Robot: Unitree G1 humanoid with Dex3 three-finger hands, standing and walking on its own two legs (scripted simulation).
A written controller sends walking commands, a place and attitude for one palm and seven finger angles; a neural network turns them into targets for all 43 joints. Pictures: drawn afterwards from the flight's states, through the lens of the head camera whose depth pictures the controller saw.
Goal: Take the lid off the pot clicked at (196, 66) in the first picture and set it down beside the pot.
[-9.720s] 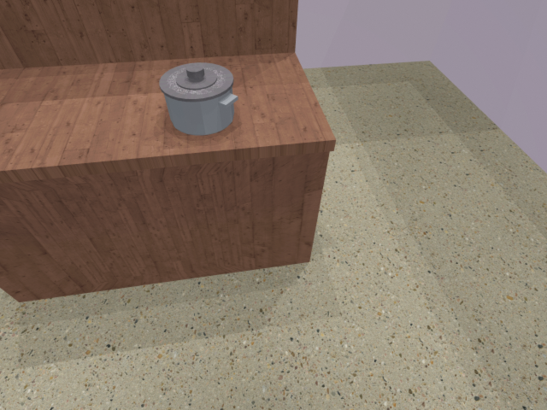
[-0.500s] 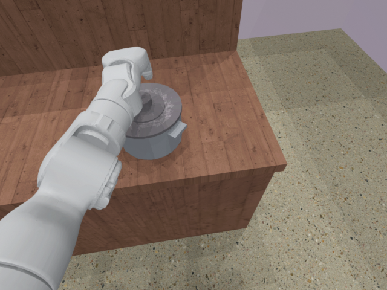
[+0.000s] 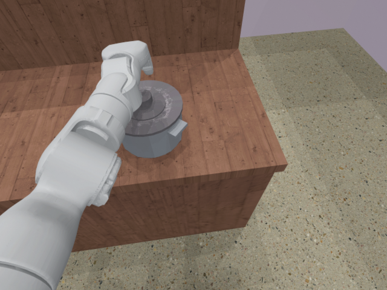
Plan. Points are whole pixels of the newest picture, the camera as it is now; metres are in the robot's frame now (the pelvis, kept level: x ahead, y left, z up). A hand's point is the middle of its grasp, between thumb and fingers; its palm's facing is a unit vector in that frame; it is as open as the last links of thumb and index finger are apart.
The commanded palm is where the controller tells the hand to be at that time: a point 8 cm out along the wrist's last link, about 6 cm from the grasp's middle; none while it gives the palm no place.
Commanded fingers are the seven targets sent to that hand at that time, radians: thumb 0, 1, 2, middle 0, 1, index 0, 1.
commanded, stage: move the open hand above the knob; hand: left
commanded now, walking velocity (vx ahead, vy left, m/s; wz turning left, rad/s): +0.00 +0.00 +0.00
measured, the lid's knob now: (142, 98) +0.56 +0.07 +0.06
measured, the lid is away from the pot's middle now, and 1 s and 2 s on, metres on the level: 0.00 0.00 0.00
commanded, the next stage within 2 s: lower the open fingers around the knob in 0.06 s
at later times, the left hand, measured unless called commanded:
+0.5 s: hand (136, 93) +0.51 +0.07 +0.12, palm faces -0.35 -0.06 -0.94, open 10.0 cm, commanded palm +0.53 +0.07 +0.17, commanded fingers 0.00 -0.30 1.45 -0.84 -0.08 -0.84 -0.08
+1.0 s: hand (138, 100) +0.52 +0.08 +0.09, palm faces -0.38 -0.06 -0.92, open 10.0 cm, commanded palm +0.54 +0.08 +0.14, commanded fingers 0.00 -0.30 1.45 -0.84 -0.08 -0.84 -0.08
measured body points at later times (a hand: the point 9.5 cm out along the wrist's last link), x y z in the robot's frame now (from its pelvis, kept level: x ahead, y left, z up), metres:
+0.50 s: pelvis +0.00 +0.00 +0.00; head +0.06 -0.02 +0.44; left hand +0.52 +0.07 +0.17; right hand +0.02 -0.27 -0.14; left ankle -0.01 +0.09 -0.73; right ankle -0.02 -0.10 -0.73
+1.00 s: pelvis +0.00 +0.00 +0.00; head +0.09 -0.02 +0.44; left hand +0.54 +0.08 +0.14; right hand -0.03 -0.27 -0.14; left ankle -0.01 +0.09 -0.73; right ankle -0.02 -0.10 -0.73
